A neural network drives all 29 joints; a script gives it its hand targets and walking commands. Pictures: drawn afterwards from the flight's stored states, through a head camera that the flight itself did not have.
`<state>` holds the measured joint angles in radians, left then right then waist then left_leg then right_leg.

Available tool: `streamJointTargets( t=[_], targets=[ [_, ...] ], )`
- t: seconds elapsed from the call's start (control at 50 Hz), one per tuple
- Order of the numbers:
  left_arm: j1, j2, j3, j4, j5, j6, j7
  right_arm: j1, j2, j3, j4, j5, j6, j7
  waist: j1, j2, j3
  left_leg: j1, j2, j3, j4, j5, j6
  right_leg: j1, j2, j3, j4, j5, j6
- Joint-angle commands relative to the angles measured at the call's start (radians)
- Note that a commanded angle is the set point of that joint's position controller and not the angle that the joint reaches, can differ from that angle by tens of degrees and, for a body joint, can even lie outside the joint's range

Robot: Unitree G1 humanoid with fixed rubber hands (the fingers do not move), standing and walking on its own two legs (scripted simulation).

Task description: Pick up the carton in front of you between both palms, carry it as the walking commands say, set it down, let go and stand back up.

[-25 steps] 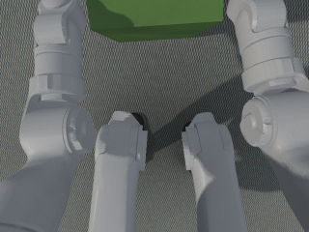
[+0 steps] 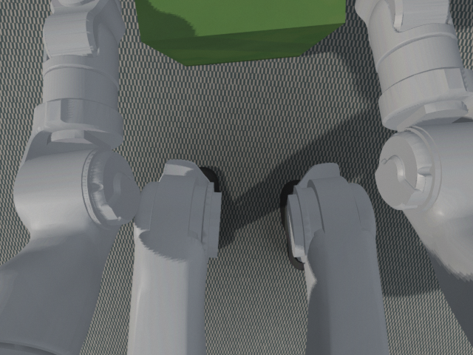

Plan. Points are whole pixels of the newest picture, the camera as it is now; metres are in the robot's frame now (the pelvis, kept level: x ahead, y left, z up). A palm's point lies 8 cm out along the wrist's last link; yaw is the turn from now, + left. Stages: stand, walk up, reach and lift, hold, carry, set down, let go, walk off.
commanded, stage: set down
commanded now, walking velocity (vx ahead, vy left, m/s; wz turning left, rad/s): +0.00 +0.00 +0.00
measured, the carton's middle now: out of the picture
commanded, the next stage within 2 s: let go in 1.82 s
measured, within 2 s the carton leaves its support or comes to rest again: neither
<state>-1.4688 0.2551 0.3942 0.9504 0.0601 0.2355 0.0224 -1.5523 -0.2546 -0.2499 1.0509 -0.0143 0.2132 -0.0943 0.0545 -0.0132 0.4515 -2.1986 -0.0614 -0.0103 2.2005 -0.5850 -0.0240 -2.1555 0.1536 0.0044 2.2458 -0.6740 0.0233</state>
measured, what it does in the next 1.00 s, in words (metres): stands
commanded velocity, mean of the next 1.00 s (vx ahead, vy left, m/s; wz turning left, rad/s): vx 0.00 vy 0.00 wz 0.00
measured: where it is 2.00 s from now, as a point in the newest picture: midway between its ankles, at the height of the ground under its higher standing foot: (249, 233)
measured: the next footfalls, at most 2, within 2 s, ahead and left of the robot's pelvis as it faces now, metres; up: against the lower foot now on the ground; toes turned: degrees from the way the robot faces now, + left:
none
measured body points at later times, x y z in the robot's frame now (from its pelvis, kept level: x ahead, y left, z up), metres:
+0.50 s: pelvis +0.00 +0.00 -0.01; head +0.39 +0.01 +0.22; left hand +0.56 +0.20 -0.19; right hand +0.59 -0.11 -0.19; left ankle +0.11 +0.12 -0.34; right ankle +0.09 -0.11 -0.34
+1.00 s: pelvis +0.00 +0.00 +0.01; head +0.36 +0.02 +0.26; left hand +0.58 +0.23 -0.12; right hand +0.61 -0.15 -0.11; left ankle +0.11 +0.12 -0.34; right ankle +0.09 -0.10 -0.34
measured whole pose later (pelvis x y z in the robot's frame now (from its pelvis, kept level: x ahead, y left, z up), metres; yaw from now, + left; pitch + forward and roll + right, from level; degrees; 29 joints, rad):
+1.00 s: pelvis +0.00 +0.00 +0.01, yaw +0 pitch +35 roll +0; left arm -1.54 0.40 0.18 1.03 -0.20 0.17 0.11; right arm -1.59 -0.42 -0.07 1.04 0.19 0.20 -0.12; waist 0.05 -0.01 0.40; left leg -2.20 -0.03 0.02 2.15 -0.56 0.01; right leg -2.16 0.07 -0.01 2.20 -0.65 -0.01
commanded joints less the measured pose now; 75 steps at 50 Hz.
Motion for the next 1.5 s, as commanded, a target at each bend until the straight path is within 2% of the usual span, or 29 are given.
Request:
streamJointTargets(
  t=[0.0,0.22,0.32,0.42,0.46,0.5,0.52,0.54,0.56,0.6,0.66,0.72,0.84,0.94,1.06,1.18,1.36,1.48],
  targets=[
    [-0.532,-0.759,-0.287,-0.022,-0.063,-0.011,-0.239,-0.459,0.804,0.227,-0.048,0.05,-0.008,0.243,0.019,-0.043,-0.874,0.466,-0.035,0.031,-0.123,0.247,0.038,0.28,-0.013,-0.024,-0.204,0.216,-0.04],
    [-0.417,-0.665,-0.206,0.068,0.001,0.013,-0.254,-0.361,0.698,0.158,0.04,-0.009,0.023,0.26,0.018,-0.049,-0.65,0.382,-0.028,0.025,-0.118,0.127,0.045,0.257,-0.022,-0.004,-0.203,0.113,-0.044],
    [-0.376,-0.654,-0.183,0.086,0.013,0.012,-0.269,-0.316,0.69,0.137,0.04,-0.034,0.025,0.269,0.01,-0.051,-0.605,0.358,-0.03,0.022,-0.107,0.145,0.051,0.267,-0.021,0.001,-0.197,0.145,-0.044],
    [-0.356,-0.623,-0.168,0.08,0.013,-0.01,-0.255,-0.308,0.66,0.15,0.013,-0.041,0.006,0.251,0.019,-0.052,-0.633,0.397,-0.026,0.028,-0.091,0.2,0.037,0.304,-0.028,0.004,-0.18,0.207,-0.027],
    [-0.331,-0.521,-0.135,0.071,0.022,-0.028,-0.229,-0.288,0.564,0.142,-0.008,-0.046,-0.008,0.231,0.025,-0.048,-0.667,0.429,-0.021,0.036,-0.086,0.228,0.026,0.33,-0.036,0.001,-0.175,0.231,-0.019],
    [-0.267,-0.206,-0.046,0.072,0.041,-0.067,-0.151,-0.219,0.256,0.065,-0.012,-0.07,-0.039,0.16,0.026,-0.043,-0.734,0.476,-0.008,0.043,-0.084,0.266,0.009,0.387,-0.051,-0.003,-0.172,0.275,-0.007],
    [-0.215,0.023,0.013,0.068,0.058,-0.096,-0.092,-0.177,0.024,0.021,-0.008,-0.07,-0.058,0.104,0.03,-0.047,-0.778,0.506,-0.001,0.047,-0.086,0.289,0.003,0.42,-0.06,-0.007,-0.168,0.302,0.003],
    [-0.213,0.161,0.021,0.053,0.045,-0.121,-0.036,-0.187,-0.118,0.028,-0.036,-0.043,-0.079,0.056,0.035,-0.051,-0.853,0.526,0.002,0.044,-0.084,0.32,0.002,0.445,-0.061,-0.006,-0.162,0.344,0.012],
    [-0.244,0.228,0.013,0.044,0.012,-0.142,0.003,-0.231,-0.186,0.035,-0.062,-0.005,-0.096,0.023,0.037,-0.049,-0.935,0.539,0.002,0.039,-0.078,0.372,0.001,0.464,-0.064,0.001,-0.151,0.4,0.017],
    [-0.299,0.276,-0.028,0.05,-0.065,-0.17,0.042,-0.293,-0.238,0.08,-0.068,0.074,-0.115,-0.008,0.043,-0.049,-1.071,0.574,0.006,0.027,-0.061,0.481,0.0,0.489,-0.073,0.009,-0.125,0.5,0.016],
    [-0.329,0.295,-0.102,0.067,-0.162,-0.189,0.055,-0.327,-0.241,0.175,-0.063,0.168,-0.129,-0.015,0.062,-0.057,-1.205,0.595,0.019,0.023,-0.047,0.556,0.007,0.525,-0.09,0.02,-0.11,0.56,0.007],
    [-0.331,0.291,-0.161,0.077,-0.227,-0.183,0.051,-0.341,-0.235,0.231,-0.058,0.232,-0.122,-0.007,0.066,-0.059,-1.274,0.621,0.031,0.023,-0.058,0.553,0.012,0.533,-0.099,0.014,-0.116,0.536,0.0],
    [-0.361,0.309,-0.212,0.026,-0.29,-0.142,0.062,-0.363,-0.286,0.205,-0.086,0.236,-0.088,-0.01,0.031,-0.036,-1.423,0.745,0.034,0.027,-0.111,0.492,0.02,0.546,-0.095,-0.018,-0.168,0.439,-0.011],
    [-0.383,0.317,-0.201,-0.058,-0.264,-0.083,0.091,-0.387,-0.305,0.166,-0.153,0.205,-0.033,-0.028,0.029,-0.018,-1.587,0.85,0.013,0.05,-0.204,0.454,0.02,0.596,-0.077,-0.044,-0.261,0.371,-0.022],
    [-0.291,0.237,-0.142,0.013,-0.181,-0.056,0.082,-0.282,-0.252,0.087,-0.038,0.129,-0.013,-0.005,0.025,-0.018,-1.349,0.694,0.009,0.046,-0.324,0.358,0.015,0.464,-0.079,-0.028,-0.387,0.305,-0.02],
    [-0.251,0.205,-0.101,-0.021,-0.13,-0.064,0.063,-0.238,-0.237,0.031,-0.048,0.069,-0.027,0.016,0.019,-0.009,-1.38,0.718,0.006,0.042,-0.423,0.393,0.005,0.466,-0.07,-0.03,-0.49,0.333,-0.017],
    [-0.214,0.242,-0.107,-0.158,-0.156,-0.019,0.058,-0.234,-0.26,0.053,-0.191,0.096,0.012,0.021,0.031,-0.032,-1.649,0.893,-0.008,0.054,-0.581,0.509,0.001,0.697,-0.055,-0.041,-0.632,0.46,-0.012],
    [-0.139,0.229,-0.1,-0.198,-0.157,0.003,0.041,-0.166,-0.251,0.045,-0.223,0.088,0.031,0.039,0.025,-0.035,-1.669,0.979,-0.011,0.047,-0.696,0.582,-0.001,0.772,-0.052,-0.038,-0.744,0.527,-0.006]
  ],
)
